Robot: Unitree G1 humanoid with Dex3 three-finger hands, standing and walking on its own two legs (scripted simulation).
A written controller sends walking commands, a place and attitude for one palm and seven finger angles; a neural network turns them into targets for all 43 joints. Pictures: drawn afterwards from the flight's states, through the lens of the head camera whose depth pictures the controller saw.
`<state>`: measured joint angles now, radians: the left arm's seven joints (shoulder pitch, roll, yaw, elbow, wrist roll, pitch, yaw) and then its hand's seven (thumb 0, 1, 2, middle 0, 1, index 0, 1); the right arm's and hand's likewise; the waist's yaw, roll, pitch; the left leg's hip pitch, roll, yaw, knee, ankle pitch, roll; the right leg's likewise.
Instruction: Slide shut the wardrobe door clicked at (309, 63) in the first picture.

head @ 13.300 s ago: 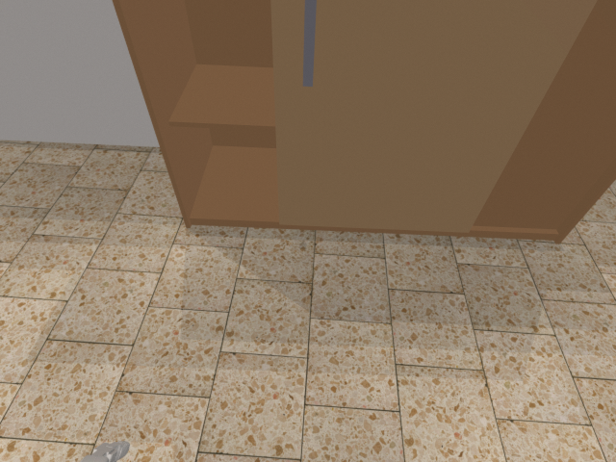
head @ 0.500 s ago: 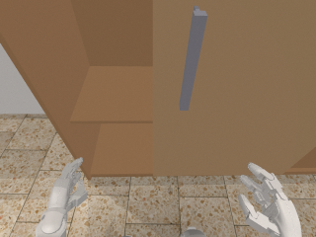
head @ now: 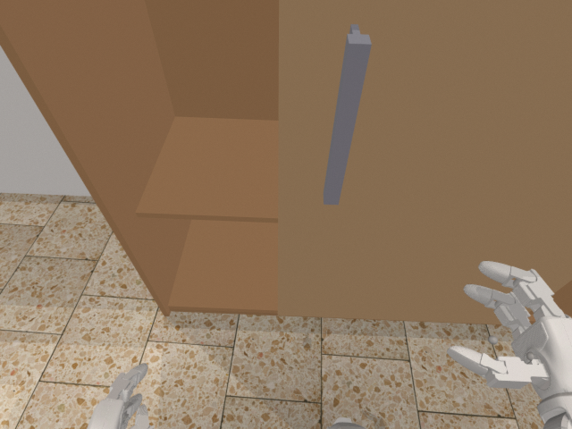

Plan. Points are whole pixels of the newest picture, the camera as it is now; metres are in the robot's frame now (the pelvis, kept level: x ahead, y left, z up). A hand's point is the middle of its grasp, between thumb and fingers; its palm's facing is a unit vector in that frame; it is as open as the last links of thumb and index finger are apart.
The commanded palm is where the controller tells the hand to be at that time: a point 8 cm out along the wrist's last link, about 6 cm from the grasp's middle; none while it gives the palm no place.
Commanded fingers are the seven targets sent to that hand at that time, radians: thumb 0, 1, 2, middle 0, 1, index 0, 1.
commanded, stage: raise the hand with hooked fingers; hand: right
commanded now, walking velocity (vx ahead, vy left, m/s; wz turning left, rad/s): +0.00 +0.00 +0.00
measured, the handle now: (340, 127) +0.54 -0.04 +0.14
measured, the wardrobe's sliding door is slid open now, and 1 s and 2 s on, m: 0.39 0.39 0.39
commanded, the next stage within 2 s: move the hooked fingers beside the handle in 1.16 s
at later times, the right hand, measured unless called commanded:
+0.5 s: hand (555, 293) +0.27 -0.27 +0.13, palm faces +0.03 +1.00 -0.07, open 13.9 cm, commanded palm +0.25 -0.32 +0.14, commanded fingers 0.00 0.50 -0.30 0.30 1.20 0.30 1.20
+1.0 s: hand (550, 268) +0.29 -0.26 +0.15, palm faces +0.03 +1.00 -0.06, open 14.0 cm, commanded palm +0.26 -0.31 +0.16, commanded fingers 0.00 0.50 -0.30 0.30 1.20 0.30 1.20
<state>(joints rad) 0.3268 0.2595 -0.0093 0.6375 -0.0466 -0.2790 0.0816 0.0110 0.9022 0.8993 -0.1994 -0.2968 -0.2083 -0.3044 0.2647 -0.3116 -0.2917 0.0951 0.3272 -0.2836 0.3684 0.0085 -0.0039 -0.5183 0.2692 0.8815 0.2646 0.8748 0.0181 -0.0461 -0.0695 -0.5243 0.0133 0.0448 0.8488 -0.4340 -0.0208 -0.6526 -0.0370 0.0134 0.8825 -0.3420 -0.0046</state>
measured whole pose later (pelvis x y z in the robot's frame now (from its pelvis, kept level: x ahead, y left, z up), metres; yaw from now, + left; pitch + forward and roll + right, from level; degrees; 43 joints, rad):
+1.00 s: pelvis +0.03 +0.01 +0.03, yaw -1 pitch +2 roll +1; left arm 0.28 0.28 -0.03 0.65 -0.06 -0.27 0.10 0.01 0.90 0.90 -0.20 -0.30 -0.21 -0.30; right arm 0.02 -0.43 -0.47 0.28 0.37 -0.11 0.52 -0.01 0.50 -0.30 0.31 1.20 0.30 1.20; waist 0.00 -0.06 -0.05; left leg -0.27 0.01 0.05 0.60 -0.36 -0.01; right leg -0.39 -0.04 0.01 0.64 -0.27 0.01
